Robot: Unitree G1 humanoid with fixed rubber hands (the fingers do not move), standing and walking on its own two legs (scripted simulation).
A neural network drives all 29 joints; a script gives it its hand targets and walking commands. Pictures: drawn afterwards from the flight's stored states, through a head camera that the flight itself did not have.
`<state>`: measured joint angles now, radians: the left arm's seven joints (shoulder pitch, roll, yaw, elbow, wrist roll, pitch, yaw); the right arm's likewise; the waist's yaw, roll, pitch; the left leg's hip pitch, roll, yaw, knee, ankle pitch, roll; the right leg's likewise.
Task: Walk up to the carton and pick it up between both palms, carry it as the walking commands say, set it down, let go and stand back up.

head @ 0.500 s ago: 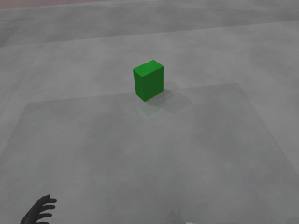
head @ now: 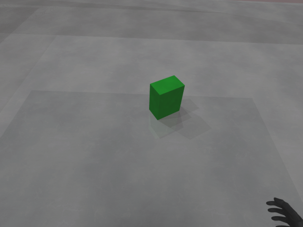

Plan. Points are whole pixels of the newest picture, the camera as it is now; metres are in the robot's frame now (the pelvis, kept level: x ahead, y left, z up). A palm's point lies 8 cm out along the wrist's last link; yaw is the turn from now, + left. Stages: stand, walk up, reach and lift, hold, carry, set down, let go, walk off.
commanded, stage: walk up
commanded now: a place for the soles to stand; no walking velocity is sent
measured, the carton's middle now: (165, 98) +1.18 -0.09 -0.61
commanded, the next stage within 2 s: none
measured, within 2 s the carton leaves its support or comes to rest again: neither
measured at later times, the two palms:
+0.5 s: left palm (63, 157) +0.32 +0.30 -0.05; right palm (281, 182) +0.28 -0.37 -0.09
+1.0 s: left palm (85, 110) +0.54 +0.30 -0.07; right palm (268, 133) +0.45 -0.38 -0.06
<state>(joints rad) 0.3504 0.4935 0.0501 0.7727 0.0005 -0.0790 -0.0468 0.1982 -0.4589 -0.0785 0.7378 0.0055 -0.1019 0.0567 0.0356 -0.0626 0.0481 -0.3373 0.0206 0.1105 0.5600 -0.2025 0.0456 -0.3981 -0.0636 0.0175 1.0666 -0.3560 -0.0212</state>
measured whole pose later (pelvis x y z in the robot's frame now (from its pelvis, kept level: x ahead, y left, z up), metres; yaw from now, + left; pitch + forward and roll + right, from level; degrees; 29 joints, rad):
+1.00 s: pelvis +0.41 -0.03 +0.00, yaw -1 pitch -2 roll +1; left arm 0.26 0.48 0.08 0.78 0.02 -0.07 -0.09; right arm 0.36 -0.51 -0.08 0.75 -0.01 -0.09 0.05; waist -0.05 -0.02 0.04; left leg -0.19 0.05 0.10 0.57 -0.35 0.01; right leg -0.43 -0.07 -0.05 0.61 -0.23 -0.02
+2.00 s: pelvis +0.65 -0.05 -0.01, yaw +1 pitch -1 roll +0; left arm 0.08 0.44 0.02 0.93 0.00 -0.03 -0.01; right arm 0.17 -0.44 -0.01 0.95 0.00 -0.05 0.00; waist 0.00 -0.01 0.06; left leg -0.28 0.03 0.00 0.66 -0.36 -0.02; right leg -0.35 -0.06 -0.08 0.66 -0.28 0.00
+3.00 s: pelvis +0.77 -0.23 -0.02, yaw +20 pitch -2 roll +0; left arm 0.23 0.51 0.10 0.67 0.05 0.10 -0.08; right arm 0.39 -0.54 -0.09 0.81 -0.02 -0.11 -0.12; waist 0.03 -0.11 0.10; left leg -0.41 0.03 0.01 0.78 -0.34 0.01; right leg -0.55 -0.08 0.01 1.14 -0.43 -0.01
